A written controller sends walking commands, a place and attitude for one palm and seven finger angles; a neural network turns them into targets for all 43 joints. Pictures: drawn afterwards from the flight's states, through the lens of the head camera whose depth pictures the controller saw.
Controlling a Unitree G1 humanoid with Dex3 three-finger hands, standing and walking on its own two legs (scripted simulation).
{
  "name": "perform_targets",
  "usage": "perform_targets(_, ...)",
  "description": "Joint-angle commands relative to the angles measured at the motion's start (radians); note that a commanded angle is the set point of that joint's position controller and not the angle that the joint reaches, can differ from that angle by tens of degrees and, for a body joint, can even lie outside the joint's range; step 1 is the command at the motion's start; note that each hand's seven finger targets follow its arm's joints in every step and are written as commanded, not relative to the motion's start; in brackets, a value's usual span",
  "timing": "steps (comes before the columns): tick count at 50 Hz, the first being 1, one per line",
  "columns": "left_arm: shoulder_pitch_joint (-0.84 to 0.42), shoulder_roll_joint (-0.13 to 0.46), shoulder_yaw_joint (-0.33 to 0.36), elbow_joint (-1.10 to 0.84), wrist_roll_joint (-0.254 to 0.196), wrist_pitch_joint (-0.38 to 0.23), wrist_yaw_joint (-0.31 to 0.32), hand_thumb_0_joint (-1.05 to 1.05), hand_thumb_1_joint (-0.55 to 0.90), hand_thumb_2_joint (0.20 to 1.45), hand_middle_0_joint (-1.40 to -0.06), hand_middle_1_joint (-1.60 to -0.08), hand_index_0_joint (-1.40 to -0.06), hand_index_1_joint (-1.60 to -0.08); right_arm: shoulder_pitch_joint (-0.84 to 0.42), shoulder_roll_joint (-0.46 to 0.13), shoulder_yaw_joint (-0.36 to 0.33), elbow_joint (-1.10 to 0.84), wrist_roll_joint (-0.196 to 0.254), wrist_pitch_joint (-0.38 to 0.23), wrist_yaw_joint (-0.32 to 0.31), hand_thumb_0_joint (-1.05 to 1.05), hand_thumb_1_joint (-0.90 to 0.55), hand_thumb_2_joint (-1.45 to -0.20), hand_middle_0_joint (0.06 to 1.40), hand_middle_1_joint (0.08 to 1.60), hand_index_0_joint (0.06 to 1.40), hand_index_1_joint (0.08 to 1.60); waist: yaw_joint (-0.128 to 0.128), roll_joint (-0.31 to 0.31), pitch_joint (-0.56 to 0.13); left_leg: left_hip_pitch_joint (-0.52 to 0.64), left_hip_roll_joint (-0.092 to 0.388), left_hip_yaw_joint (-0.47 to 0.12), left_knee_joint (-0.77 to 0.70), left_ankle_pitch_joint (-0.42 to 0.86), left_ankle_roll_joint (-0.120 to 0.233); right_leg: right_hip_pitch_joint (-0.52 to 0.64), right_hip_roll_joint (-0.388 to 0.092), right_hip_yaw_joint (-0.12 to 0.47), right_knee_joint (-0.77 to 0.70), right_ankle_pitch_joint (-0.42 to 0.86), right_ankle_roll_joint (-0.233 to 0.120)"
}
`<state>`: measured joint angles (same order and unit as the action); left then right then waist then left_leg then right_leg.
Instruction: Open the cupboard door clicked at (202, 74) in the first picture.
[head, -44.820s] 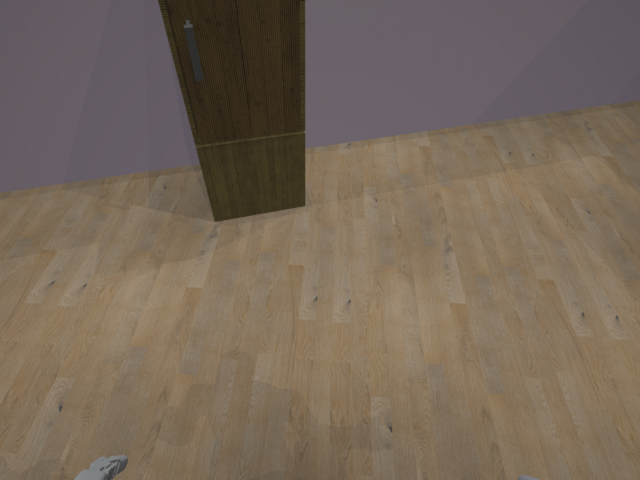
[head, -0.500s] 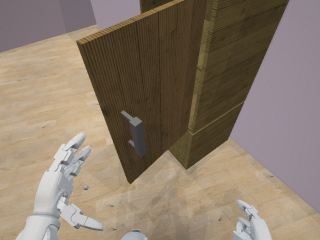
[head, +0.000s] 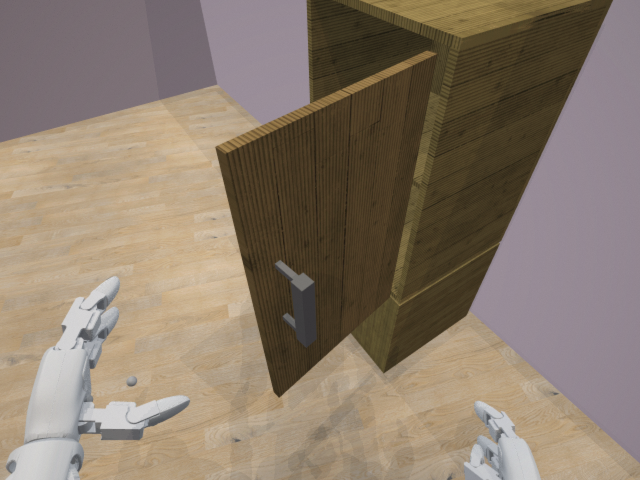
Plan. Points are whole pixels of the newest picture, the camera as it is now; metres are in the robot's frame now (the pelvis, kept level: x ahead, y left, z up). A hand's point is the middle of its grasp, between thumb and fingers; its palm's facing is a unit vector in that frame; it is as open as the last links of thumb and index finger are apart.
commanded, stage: draw the hand back to the body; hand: left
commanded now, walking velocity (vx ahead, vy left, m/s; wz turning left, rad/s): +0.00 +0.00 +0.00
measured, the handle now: (295, 304) +0.37 +0.08 +0.00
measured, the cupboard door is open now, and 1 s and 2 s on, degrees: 100 100 100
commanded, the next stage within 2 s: step back with the hand held close in 0.78 s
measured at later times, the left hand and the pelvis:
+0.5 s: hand (54, 309) +0.22 +0.27 +0.18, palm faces +0.47 -0.79 -0.40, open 8.1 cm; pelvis +0.02 +0.00 +0.02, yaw -1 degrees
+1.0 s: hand (76, 316) +0.21 +0.24 +0.18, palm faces +0.43 -0.79 -0.43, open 7.4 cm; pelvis +0.01 -0.02 +0.03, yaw -1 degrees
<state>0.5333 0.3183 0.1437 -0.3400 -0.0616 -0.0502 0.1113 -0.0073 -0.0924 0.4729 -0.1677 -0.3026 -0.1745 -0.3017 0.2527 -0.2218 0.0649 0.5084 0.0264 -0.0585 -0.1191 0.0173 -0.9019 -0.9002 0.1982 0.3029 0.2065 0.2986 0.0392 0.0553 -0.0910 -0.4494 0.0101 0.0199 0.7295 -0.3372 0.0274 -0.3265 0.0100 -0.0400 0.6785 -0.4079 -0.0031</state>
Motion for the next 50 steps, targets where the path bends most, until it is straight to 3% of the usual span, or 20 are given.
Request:
perform_targets(1,-0.132,0.152,0.128,-0.227,0.013,-0.061,0.043,0.000,0.235,0.615,-0.176,-0.300,-0.176,-0.300,-0.129,-0.105,-0.047,-0.141,-0.009,-0.067,-0.016,0.000,-0.900,-0.900,0.200,0.300,0.200,0.300,-0.008,0.006,-0.034,0.226,0.017,-0.039,-0.188,0.139,-0.001,-0.025,-0.006,0.006,-0.189,0.187,-0.014)
perform_targets(4,-0.137,0.164,0.151,-0.230,0.019,-0.063,0.047,0.000,0.340,0.660,-0.180,-0.300,-0.180,-0.300,-0.142,-0.109,-0.047,-0.118,-0.011,-0.079,-0.008,0.000,-0.900,-0.900,0.200,0.300,0.200,0.300,0.001,0.038,-0.026,0.269,0.020,-0.041,-0.227,0.181,-0.005,0.022,-0.003,0.006,-0.223,0.219,-0.017)
perform_targets(9,-0.105,0.185,0.213,-0.223,0.010,-0.062,0.041,0.000,0.515,0.735,-0.186,-0.300,-0.186,-0.300,-0.156,-0.113,-0.053,-0.093,-0.017,-0.084,0.007,0.000,-0.900,-0.900,0.200,0.300,0.200,0.300,0.016,-0.011,-0.017,0.315,0.027,-0.037,-0.277,0.284,-0.011,0.105,0.001,-0.001,-0.261,0.300,-0.015)
perform_targets(12,-0.139,0.190,0.238,-0.246,0.009,-0.068,0.037,0.000,0.620,0.780,-0.190,-0.300,-0.190,-0.300,-0.161,-0.109,-0.056,-0.084,-0.018,-0.082,0.013,0.000,-0.900,-0.900,0.200,0.300,0.200,0.300,0.014,0.028,-0.010,0.343,0.028,-0.030,-0.301,0.319,-0.014,0.131,-0.002,0.001,-0.278,0.323,-0.015)
perform_targets(14,-0.138,0.217,0.281,-0.232,0.005,-0.068,0.037,0.000,0.690,0.810,-0.192,-0.300,-0.192,-0.300,-0.167,-0.112,-0.060,-0.076,-0.021,-0.081,0.016,0.000,-0.900,-0.900,0.200,0.300,0.200,0.300,0.023,0.004,0.002,0.343,0.029,-0.026,-0.314,0.322,-0.015,0.153,0.001,0.000,-0.298,0.331,-0.015)
perform_targets(17,-0.172,0.216,0.295,-0.262,0.004,-0.076,0.034,0.000,0.795,0.855,-0.196,-0.300,-0.196,-0.300,-0.169,-0.108,-0.063,-0.069,-0.020,-0.083,0.021,0.000,-0.900,-0.900,0.200,0.300,0.200,0.300,0.019,0.057,0.001,0.375,0.031,-0.023,-0.328,0.353,-0.019,0.161,0.000,0.003,-0.308,0.342,-0.014)
perform_targets(20,-0.177,0.239,0.333,-0.262,-0.002,-0.081,0.035,0.000,0.900,0.900,-0.200,-0.300,-0.200,-0.300,-0.172,-0.111,-0.067,-0.060,-0.024,-0.084,0.025,0.000,-0.900,-0.900,0.200,0.300,0.200,0.300,0.024,0.031,-0.012,0.381,0.028,-0.016,-0.333,0.366,-0.016,0.192,-0.002,0.004,-0.321,0.375,-0.014)
perform_targets(22,-0.145,0.183,0.289,-0.214,-0.002,-0.075,0.025,0.000,0.900,0.900,-0.200,-0.300,-0.200,-0.300,-0.168,-0.113,-0.071,-0.055,-0.023,-0.081,0.031,0.000,-0.900,-0.900,0.200,0.300,0.200,0.300,0.018,0.007,0.006,0.392,0.030,-0.013,-0.338,0.388,-0.015,0.184,0.002,0.001,-0.327,0.384,-0.009)
perform_targets(25,-0.143,0.162,0.262,-0.194,-0.004,-0.067,0.016,0.000,0.900,0.900,-0.200,-0.300,-0.200,-0.300,-0.170,-0.119,-0.079,-0.056,-0.023,-0.073,0.038,0.000,-0.900,-0.900,0.200,0.300,0.200,0.300,0.014,-0.016,0.018,0.395,0.028,-0.002,-0.342,0.385,-0.009,0.189,-0.001,0.005,-0.340,0.403,-0.005)
perform_targets(29,-0.181,0.213,0.299,-0.197,-0.002,-0.069,0.019,0.000,0.900,0.900,-0.200,-0.300,-0.200,-0.300,-0.185,-0.120,-0.081,-0.052,-0.027,-0.063,0.031,0.000,-0.900,-0.900,0.200,0.300,0.200,0.300,0.022,-0.050,0.018,0.396,0.018,0.005,-0.348,0.344,-0.002,0.203,-0.001,0.011,-0.361,0.390,-0.005)
perform_targets(32,-0.207,0.232,0.315,-0.256,0.002,-0.084,0.024,0.000,0.900,0.900,-0.200,-0.300,-0.200,-0.300,-0.192,-0.111,-0.079,-0.050,-0.028,-0.074,0.027,0.000,-0.900,-0.900,0.200,0.300,0.200,0.300,0.026,0.030,-0.022,0.418,0.011,0.009,-0.344,0.341,-0.002,0.213,-0.005,0.017,-0.361,0.392,-0.007)
perform_targets(35,-0.210,0.228,0.307,-0.276,0.003,-0.090,0.027,0.000,0.900,0.900,-0.200,-0.300,-0.200,-0.300,-0.200,-0.103,-0.075,-0.044,-0.028,-0.086,0.026,0.000,-0.900,-0.900,0.200,0.300,0.200,0.300,0.023,0.065,0.005,0.418,0.010,0.007,-0.345,0.329,-0.007,0.204,-0.005,0.018,-0.371,0.380,-0.009)
perform_targets(44,-0.169,0.195,0.294,-0.168,-0.008,-0.087,0.013,0.000,0.900,0.900,-0.200,-0.300,-0.200,-0.300,-0.194,-0.109,-0.084,-0.032,-0.027,-0.080,0.028,0.000,-0.900,-0.900,0.200,0.300,0.200,0.300,0.022,-0.039,0.066,0.407,0.011,0.018,-0.357,0.314,-0.002,0.195,-0.001,0.021,-0.399,0.375,-0.001)
perform_targets(45,-0.205,0.228,0.313,-0.312,-0.012,-0.105,0.012,0.000,0.900,0.900,-0.200,-0.300,-0.200,-0.300,-0.212,-0.105,-0.084,-0.054,-0.026,-0.090,0.029,0.000,-0.900,-0.900,0.200,0.300,0.200,0.300,0.032,0.000,0.017,0.429,0.010,0.017,-0.347,0.324,0.002,0.205,-0.006,0.030,-0.395,0.392,0.001)
perform_targets(46,-0.242,0.347,0.428,-0.332,-0.001,-0.143,0.019,0.000,0.900,0.900,-0.200,-0.300,-0.200,-0.300,-0.196,-0.133,-0.085,-0.074,-0.021,-0.068,0.028,0.000,-0.900,-0.900,0.200,0.300,0.200,0.300,-0.019,-0.024,0.084,0.376,0.019,0.010,-0.294,0.282,0.016,0.094,-0.050,0.100,-0.443,0.455,0.005)
perform_targets(47,-0.154,0.279,0.374,-0.266,0.003,-0.147,0.010,0.000,0.900,0.900,-0.200,-0.300,-0.200,-0.300,-0.201,-0.126,-0.089,-0.055,-0.029,-0.049,0.027,0.000,-0.900,-0.900,0.200,0.300,0.200,0.300,-0.022,-0.039,0.063,0.366,0.017,0.002,-0.277,0.282,0.015,0.104,-0.070,0.097,-0.430,0.495,0.004)
perform_targets(48,-0.106,0.264,0.359,-0.249,0.005,-0.142,0.008,0.000,0.900,0.900,-0.200,-0.300,-0.200,-0.300,-0.203,-0.124,-0.092,-0.062,-0.028,-0.038,0.029,0.000,-0.900,-0.900,0.200,0.300,0.200,0.300,-0.021,-0.061,0.054,0.369,0.019,0.005,-0.273,0.297,0.015,0.104,-0.076,0.103,-0.422,0.537,0.008)
perform_targets(50,-0.083,0.249,0.351,-0.254,0.005,-0.147,0.007,0.000,0.900,0.900,-0.200,-0.300,-0.200,-0.300,-0.198,-0.124,-0.097,-0.070,-0.027,-0.022,0.028,0.000,-0.900,-0.900,0.200,0.300,0.200,0.300,-0.026,-0.040,0.019,0.366,0.025,0.010,-0.273,0.361,0.008,0.126,-0.079,0.086,-0.387,0.601,0.011)
